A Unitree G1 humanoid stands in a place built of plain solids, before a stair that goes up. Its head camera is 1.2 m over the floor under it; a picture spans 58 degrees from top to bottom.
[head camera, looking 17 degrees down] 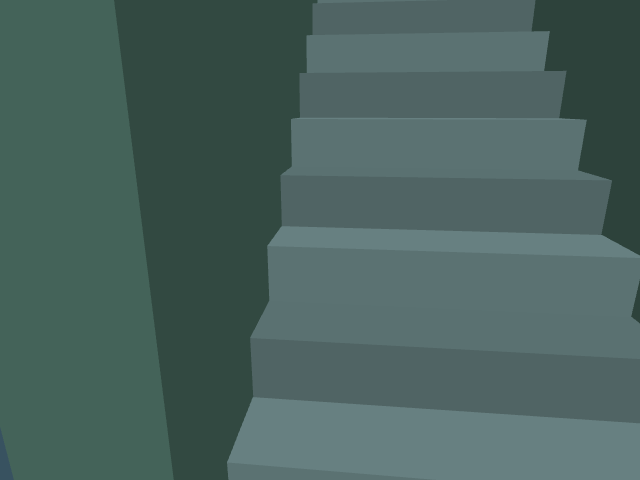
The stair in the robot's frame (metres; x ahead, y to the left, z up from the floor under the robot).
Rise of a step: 0.19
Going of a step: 0.25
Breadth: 1.17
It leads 6 degrees to the right of straight ahead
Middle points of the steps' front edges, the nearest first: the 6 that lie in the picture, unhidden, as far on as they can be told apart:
1.03 -0.37 0.58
1.28 -0.40 0.77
1.53 -0.42 0.96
1.78 -0.45 1.16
2.03 -0.48 1.35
2.28 -0.50 1.54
